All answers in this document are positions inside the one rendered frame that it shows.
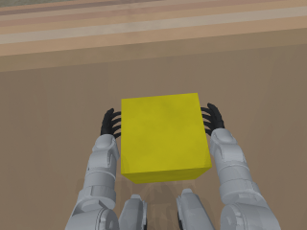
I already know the right robot thigh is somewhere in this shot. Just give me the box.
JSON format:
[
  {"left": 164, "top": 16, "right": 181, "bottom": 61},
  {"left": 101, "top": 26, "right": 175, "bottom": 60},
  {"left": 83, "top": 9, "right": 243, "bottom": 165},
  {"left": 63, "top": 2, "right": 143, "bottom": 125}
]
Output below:
[{"left": 176, "top": 192, "right": 216, "bottom": 230}]

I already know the left robot thigh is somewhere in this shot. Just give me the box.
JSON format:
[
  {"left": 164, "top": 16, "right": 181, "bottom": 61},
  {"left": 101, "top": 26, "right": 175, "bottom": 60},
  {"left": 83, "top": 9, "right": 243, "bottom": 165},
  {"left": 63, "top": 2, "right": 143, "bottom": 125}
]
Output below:
[{"left": 118, "top": 198, "right": 148, "bottom": 230}]

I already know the robot right hand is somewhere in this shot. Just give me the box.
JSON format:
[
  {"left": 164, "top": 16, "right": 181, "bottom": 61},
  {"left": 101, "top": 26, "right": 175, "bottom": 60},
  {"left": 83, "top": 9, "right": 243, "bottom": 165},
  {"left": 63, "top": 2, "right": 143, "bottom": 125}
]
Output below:
[{"left": 201, "top": 103, "right": 225, "bottom": 136}]

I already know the left robot forearm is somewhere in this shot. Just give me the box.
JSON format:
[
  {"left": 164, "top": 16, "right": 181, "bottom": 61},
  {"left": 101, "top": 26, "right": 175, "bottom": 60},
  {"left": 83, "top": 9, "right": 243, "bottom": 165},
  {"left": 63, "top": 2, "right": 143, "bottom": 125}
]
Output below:
[{"left": 64, "top": 134, "right": 120, "bottom": 230}]

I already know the carton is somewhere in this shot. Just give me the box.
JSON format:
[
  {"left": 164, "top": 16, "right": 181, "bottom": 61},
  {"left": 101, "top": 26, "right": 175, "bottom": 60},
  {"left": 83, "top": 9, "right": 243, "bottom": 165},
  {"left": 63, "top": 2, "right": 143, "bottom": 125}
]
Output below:
[{"left": 121, "top": 93, "right": 212, "bottom": 184}]

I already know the robot left hand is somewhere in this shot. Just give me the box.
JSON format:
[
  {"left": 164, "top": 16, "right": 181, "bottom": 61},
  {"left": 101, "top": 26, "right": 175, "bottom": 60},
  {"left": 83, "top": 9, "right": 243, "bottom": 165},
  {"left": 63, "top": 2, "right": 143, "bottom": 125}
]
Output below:
[{"left": 100, "top": 108, "right": 122, "bottom": 139}]

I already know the robot thigh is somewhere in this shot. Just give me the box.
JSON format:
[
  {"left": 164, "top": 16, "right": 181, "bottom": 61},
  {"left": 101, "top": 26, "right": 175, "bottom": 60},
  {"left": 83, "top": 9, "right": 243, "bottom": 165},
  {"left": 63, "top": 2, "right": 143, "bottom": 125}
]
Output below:
[
  {"left": 176, "top": 192, "right": 216, "bottom": 230},
  {"left": 118, "top": 198, "right": 148, "bottom": 230}
]

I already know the robot left upper arm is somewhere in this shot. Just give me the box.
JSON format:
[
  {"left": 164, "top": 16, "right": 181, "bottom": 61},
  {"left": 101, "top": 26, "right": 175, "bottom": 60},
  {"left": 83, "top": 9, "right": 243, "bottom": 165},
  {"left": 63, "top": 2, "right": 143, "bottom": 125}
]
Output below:
[{"left": 65, "top": 207, "right": 120, "bottom": 230}]

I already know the right robot forearm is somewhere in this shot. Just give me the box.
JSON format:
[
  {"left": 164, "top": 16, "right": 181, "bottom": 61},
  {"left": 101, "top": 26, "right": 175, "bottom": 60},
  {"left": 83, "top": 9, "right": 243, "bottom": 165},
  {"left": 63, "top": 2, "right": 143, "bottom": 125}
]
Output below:
[{"left": 209, "top": 127, "right": 281, "bottom": 230}]

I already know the robot right upper arm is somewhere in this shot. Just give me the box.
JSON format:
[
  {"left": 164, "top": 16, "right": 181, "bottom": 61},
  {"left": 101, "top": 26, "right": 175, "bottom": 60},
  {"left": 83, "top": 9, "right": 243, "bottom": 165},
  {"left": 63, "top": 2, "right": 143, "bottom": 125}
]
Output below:
[{"left": 220, "top": 202, "right": 280, "bottom": 230}]

